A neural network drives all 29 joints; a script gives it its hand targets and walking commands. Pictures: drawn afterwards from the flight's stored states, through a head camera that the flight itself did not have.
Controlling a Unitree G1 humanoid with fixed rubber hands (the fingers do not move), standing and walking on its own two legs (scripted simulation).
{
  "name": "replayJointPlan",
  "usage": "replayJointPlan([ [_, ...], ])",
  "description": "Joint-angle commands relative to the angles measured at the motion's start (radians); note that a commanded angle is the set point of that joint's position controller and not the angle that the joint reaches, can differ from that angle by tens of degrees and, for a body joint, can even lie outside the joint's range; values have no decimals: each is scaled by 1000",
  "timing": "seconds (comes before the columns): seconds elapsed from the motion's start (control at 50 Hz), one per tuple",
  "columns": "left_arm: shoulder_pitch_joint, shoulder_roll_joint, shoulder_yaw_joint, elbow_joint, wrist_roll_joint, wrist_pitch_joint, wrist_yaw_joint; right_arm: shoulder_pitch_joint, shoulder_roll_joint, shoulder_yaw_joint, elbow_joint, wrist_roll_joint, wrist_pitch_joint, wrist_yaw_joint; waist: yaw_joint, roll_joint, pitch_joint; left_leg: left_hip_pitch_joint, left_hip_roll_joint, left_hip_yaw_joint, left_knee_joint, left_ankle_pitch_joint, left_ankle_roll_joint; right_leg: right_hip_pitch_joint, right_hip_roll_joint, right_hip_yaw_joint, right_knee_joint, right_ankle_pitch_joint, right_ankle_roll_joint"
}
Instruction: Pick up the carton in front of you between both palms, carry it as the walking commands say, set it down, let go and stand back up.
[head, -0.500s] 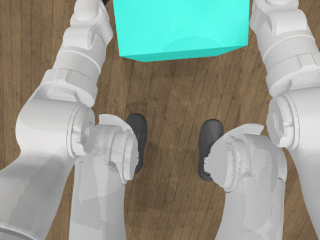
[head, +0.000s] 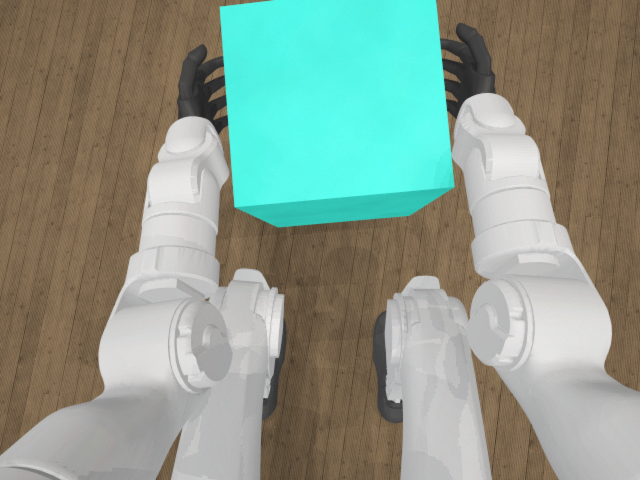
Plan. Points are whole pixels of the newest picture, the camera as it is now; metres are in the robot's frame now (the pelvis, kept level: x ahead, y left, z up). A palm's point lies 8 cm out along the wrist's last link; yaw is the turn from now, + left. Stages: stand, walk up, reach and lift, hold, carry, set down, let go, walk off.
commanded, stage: reach and lift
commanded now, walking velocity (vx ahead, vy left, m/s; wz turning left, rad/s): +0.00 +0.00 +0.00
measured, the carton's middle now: (336, 135) +0.51 +0.00 -0.14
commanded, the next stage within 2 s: none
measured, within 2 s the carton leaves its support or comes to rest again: neither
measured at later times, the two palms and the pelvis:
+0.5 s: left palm (129, 75) +0.47 +0.15 +0.08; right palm (547, 66) +0.48 -0.15 +0.08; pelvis +0.02 +0.00 +0.12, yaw -1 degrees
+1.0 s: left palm out of the picture +0.43 +0.15 +0.24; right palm out of the picture +0.43 -0.15 +0.24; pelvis +0.07 +0.00 +0.26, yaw -1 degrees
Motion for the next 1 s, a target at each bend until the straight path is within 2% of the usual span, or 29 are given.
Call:
replayJointPlan([
  [0.0, -713, -956, -430, -30, -41, 15, -289, -535, 1111, 303, -1, 52, 10, 271, 42, -73, -906, 443, -127, 130, -262, 64, 37, 555, 114, -92, -277, 24, -19],
  [0.06, -709, -992, -431, -25, -30, 25, -303, -519, 1102, 256, 3, 8, 14, 270, 7, -46, -943, 471, -131, 121, -315, 58, 31, 612, 116, -97, -321, 28, -23],
  [0.1, -691, -1015, -444, -28, -33, 32, -310, -508, 1110, 255, -13, -2, 17, 271, -4, -31, -981, 517, -135, 119, -346, 83, 26, 648, 118, -102, -349, 52, -24],
  [0.18, -638, -1060, -486, -44, -46, 48, -322, -485, 1145, 306, -75, 12, 29, 281, -9, -23, -1063, 615, -138, 117, -400, 132, 21, 734, 119, -107, -399, 102, -21],
  [0.34, -510, -1116, -621, -127, -105, 66, -327, -386, 1225, 464, -206, 89, 50, 290, -4, -33, -1153, 794, -140, 98, -493, 242, 17, 908, 122, -95, -488, 220, -6],
  [0.46, -397, -1138, -667, -139, -113, 65, -321, -280, 1256, 514, -229, 106, 50, 283, -2, -38, -1068, 889, -141, 78, -583, 248, 19, 1004, 125, -75, -579, 230, -1],
  [0.72, -170, -1157, -662, -114, -72, 45, -325, -51, 1289, 505, -231, 61, 32, 270, -12, -21, -838, 1129, -133, 29, -830, 241, 34, 1245, 114, -23, -828, 229, -13],
  [0.98, 68, -1169, -709, -150, -48, 47, -331, 178, 1303, 569, -304, 49, 36, 272, -16, -11, -646, 1464, -102, -29, -1106, 358, 48, 1574, 86, 28, -1099, 343, -23],
])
